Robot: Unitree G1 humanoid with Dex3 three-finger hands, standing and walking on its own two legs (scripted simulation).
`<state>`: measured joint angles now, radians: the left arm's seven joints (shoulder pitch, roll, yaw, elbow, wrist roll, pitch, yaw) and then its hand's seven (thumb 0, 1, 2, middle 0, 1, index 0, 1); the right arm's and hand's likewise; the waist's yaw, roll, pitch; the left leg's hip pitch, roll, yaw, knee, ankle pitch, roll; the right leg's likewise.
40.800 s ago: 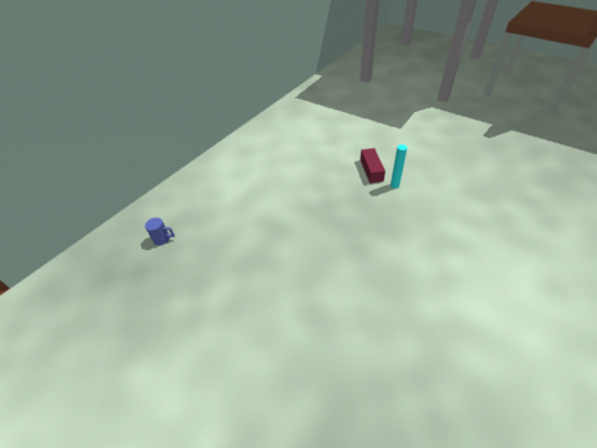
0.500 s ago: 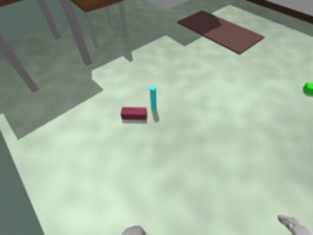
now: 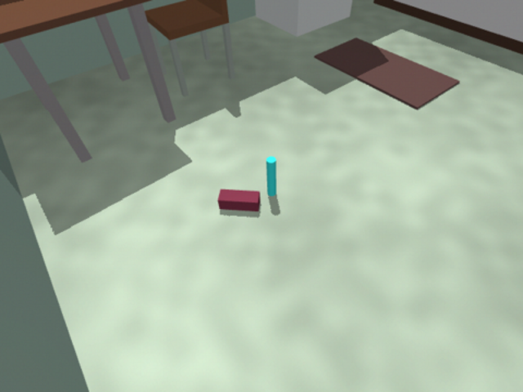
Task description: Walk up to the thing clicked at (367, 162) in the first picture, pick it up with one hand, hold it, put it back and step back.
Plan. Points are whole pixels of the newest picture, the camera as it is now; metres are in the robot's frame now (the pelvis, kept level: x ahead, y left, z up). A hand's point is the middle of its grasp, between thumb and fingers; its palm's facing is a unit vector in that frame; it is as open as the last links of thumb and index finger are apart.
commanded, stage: step back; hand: left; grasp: from above
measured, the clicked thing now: (239, 200) +1.07 +0.22 -0.74
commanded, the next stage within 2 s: stand in 0.42 s
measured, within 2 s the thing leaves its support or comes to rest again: neither
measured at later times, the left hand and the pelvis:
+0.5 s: hand out of the picture +0.12 +0.27 -0.15, palm faces +0.08 -0.93 -0.36, open 7.4 cm; pelvis +0.04 +0.00 +0.00, yaw +2 degrees
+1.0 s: hand out of the picture +0.10 +0.26 -0.14, palm faces +0.01 -0.94 -0.34, open 7.4 cm; pelvis +0.04 +0.01 +0.01, yaw +2 degrees
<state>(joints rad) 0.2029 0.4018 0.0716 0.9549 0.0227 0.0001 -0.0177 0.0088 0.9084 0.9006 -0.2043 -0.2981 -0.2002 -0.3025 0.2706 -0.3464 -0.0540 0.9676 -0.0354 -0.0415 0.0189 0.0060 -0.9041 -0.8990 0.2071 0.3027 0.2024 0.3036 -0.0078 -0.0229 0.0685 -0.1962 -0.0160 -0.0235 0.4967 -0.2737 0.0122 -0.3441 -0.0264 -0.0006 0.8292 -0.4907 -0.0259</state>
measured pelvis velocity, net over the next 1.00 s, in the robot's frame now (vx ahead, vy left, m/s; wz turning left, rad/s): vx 0.04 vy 0.01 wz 0.03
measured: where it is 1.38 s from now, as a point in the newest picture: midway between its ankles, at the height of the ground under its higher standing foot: outside the picture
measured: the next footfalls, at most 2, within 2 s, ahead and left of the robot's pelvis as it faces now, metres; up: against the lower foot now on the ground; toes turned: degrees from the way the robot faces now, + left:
right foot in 0.08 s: +0.09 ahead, -0.13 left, +0.00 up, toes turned +0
left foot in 0.38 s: +0.08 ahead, +0.13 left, +0.00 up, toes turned +2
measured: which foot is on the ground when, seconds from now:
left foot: down 0.00-0.12, up 0.14-0.36, down 0.38-1.00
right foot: up 0.00-0.06, down 0.08-1.00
